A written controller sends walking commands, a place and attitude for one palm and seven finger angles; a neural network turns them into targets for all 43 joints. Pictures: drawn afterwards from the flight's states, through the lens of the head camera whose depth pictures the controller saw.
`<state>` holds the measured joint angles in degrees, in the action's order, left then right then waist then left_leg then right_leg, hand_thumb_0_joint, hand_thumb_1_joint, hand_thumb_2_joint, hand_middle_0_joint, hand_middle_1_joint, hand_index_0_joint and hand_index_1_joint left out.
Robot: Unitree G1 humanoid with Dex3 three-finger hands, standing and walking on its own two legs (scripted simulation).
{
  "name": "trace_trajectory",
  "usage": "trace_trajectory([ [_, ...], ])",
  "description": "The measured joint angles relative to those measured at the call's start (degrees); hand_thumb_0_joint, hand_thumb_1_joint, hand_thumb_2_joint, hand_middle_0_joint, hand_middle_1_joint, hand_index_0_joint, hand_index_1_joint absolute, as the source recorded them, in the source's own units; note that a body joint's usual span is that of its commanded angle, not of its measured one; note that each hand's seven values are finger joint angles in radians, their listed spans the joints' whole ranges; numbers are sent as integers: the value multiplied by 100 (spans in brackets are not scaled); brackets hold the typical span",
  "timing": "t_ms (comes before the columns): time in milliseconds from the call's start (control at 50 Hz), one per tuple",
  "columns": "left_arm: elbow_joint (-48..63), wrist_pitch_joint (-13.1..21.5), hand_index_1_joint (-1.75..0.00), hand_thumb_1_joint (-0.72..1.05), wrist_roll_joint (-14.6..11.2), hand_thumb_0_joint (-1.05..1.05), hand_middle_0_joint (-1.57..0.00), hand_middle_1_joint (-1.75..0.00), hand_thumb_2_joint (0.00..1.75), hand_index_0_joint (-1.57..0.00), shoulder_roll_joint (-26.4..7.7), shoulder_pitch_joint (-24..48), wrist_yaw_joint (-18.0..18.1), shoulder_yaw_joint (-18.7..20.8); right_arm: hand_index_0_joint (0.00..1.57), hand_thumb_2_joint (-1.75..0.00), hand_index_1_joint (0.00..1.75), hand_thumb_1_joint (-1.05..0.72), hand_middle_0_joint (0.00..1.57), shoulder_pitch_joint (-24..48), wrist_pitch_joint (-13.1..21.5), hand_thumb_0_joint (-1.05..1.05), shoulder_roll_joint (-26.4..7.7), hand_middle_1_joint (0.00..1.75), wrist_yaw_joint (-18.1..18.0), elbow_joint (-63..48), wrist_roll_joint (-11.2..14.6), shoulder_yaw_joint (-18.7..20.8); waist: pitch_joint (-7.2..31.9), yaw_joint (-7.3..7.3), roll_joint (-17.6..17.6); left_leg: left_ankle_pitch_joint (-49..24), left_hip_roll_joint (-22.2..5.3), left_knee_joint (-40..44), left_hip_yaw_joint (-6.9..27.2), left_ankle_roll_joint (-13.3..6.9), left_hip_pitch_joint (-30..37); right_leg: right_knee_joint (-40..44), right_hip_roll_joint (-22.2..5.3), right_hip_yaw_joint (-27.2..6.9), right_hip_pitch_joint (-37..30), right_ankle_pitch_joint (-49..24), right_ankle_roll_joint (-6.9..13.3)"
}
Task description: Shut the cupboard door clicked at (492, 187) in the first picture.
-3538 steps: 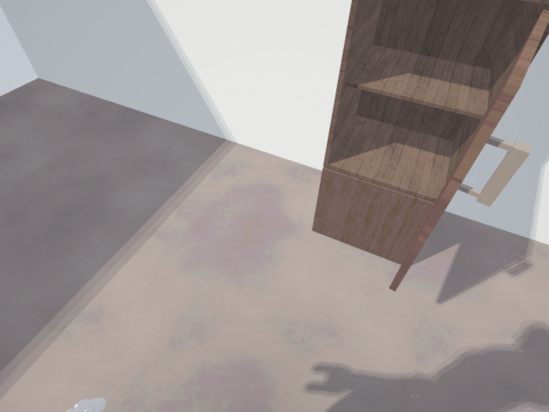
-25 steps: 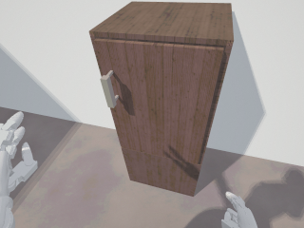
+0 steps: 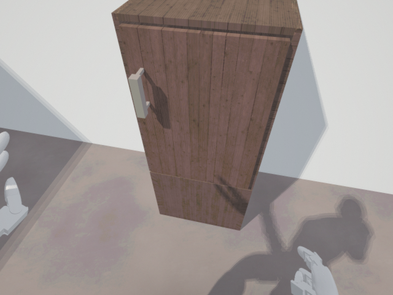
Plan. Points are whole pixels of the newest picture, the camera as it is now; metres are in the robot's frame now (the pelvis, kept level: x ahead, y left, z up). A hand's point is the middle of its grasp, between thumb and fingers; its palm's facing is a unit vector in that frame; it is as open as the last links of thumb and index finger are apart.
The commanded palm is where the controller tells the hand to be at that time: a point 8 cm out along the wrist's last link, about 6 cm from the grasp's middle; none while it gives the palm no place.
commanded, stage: step back with the hand held close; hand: left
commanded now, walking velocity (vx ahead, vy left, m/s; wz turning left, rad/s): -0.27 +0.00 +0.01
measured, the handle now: (141, 93) +0.61 +0.20 +0.09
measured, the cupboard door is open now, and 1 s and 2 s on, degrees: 0 0 0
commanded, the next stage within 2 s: stop stepping back and stand still in 0.84 s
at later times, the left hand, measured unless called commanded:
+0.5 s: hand out of the picture +0.13 +0.28 +0.17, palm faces +0.49 -0.76 -0.44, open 7.4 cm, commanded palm +0.04 +0.31 +0.18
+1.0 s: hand out of the picture +0.03 +0.30 +0.17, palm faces +0.43 -0.79 -0.43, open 7.4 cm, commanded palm -0.03 +0.33 +0.18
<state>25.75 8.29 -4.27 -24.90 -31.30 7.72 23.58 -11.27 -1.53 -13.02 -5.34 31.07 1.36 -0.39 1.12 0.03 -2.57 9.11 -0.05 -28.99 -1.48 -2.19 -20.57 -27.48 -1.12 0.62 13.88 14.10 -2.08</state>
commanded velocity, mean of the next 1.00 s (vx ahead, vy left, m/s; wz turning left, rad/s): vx -0.32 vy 0.00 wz -0.06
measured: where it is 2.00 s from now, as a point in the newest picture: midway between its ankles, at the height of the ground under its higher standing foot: outside the picture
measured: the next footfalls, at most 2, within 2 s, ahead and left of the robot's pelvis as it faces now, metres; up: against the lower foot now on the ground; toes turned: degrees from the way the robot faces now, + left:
right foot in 0.58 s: -0.07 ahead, -0.13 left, +0.00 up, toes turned +6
right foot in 0.98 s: -0.16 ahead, -0.11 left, +0.00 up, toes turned +0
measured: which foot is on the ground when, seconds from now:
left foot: down 0.00-1.00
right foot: down 0.00-0.42, up 0.44-0.56, down 0.58-0.80, up 0.82-0.96, down 0.98-1.00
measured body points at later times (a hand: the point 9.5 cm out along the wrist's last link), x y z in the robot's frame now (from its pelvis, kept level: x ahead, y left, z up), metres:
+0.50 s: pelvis -0.07 +0.00 -0.01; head -0.06 +0.03 +0.44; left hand +0.09 +0.32 +0.20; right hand +0.10 -0.23 -0.09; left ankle +0.07 +0.10 -0.73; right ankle -0.04 -0.14 -0.72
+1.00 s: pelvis -0.17 +0.03 -0.01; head -0.15 +0.07 +0.44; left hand +0.00 +0.35 +0.20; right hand +0.02 -0.19 -0.07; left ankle +0.02 +0.10 -0.73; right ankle -0.21 -0.10 -0.74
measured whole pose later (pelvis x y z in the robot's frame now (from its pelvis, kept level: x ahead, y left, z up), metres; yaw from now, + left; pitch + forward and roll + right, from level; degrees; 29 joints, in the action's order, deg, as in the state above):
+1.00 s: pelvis -0.17 +0.03 -0.01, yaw +0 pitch +2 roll -4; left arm 31.3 14.9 -4.9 -27.0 -30.5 7.8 27.4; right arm -9.9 5.9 -10.3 -2.5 34.3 -0.9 0.0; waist 1.0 -0.8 -0.2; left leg 5.0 -3.5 -27.6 -5.9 -0.6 -33.0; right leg -28.8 3.7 0.7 12.5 19.8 1.5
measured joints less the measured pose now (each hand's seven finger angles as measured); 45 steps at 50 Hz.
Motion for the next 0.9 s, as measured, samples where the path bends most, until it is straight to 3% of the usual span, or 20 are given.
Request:
trace_trajectory([
  [180, -12, 329, -30, 89, 181, 1, -21, -30, 90, -21, 135, 117, 69, 81, 20, -90, 30, -90, 21, -242, 352, 1, 58, 30, 41, 162, -64, -31, -77, 33, -7, 16, -8, -349, 202, -25, -449, -317, 163, 6, 334, -47, 65],
  [340, 216, 512, -30, 89, 162, 1, -21, -30, 90, -21, 228, 115, 209, -38, 20, -90, 30, -90, 21, -290, 517, 1, -13, 30, 79, 492, -147, 30, -85, -83, 41, 569, -47, -702, 211, 123, -715, -374, 177, 47, 482, -173, 77],
  [420, 165, 583, -30, 89, 150, 1, -21, -30, 90, -21, 144, 283, 232, -23, 20, -90, 30, -90, 21, -221, 557, 1, -29, 30, 27, 534, -128, 52, -131, -1, 46, 145, -81, -612, 202, 22, -756, -493, 215, 41, 577, 41, 47],
  [540, 207, 724, -30, 89, 127, 1, -21, -30, 90, -21, -218, 356, 89, 358, 20, -90, 30, -90, 21, -167, 759, 1, 182, 30, 93, 368, -164, 72, -113, 195, 70, -445, -239, -307, 175, -80, -1018, -1089, 602, -67, 434, 703, 188],
  [600, 420, 853, -30, 89, 48, 1, -21, -30, 90, -21, -261, 126, 65, 525, 20, -90, 30, -90, 21, -49, 831, 1, 206, 30, 186, 347, -184, 42, -31, 65, 155, -625, -291, -278, -23, -7, -1274, -568, 577, -141, 153, 804, 274],
  [660, 433, 888, -30, 89, 35, 1, -21, -30, 90, -21, -81, 82, 60, 260, 20, -90, 30, -90, 21, 112, 797, 1, 174, 30, 211, 509, -157, 61, -183, -47, 71, -230, -322, -285, -53, 167, -1207, -510, 594, -209, 142, 493, 194],
  [720, 440, 749, -30, 89, 101, 1, -21, -30, 90, -21, -24, -8, 63, 2, 20, -90, 30, -90, 21, 28, 679, 1, 171, 30, 165, 591, -162, 40, -65, -106, 163, 64, -223, -525, -88, 296, -957, -492, 491, -317, 75, 435, 121],
  [760, 390, 659, -30, 89, 125, 1, -21, -30, 90, -21, -21, 78, 48, -84, 20, -90, 30, -90, 21, -37, 619, 1, 137, 30, 100, 573, -158, 47, 13, -47, 126, -438, -194, -351, -65, 179, -826, -489, 472, -283, 56, 434, 63],
  [820, 186, 682, -30, 89, 111, 1, -21, -30, 90, -21, -100, 336, -2, 34, 20, -90, 30, -90, 21, 38, 604, 1, 160, 30, 50, 560, -140, 58, -68, 18, 132, -648, -175, -222, -88, -210, -793, -629, 490, -300, 125, 587, 53],
  [900, 42, 617, -30, 89, 27, 1, -21, -30, 90, -21, -191, 460, -64, 319, 20, -90, 30, -90, 21, 98, 636, 1, 254, 30, 125, 422, -215, 77, -79, 105, 30, -846, -321, 229, -73, -176, -876, -1238, 719, -74, 255, 1150, 266],
])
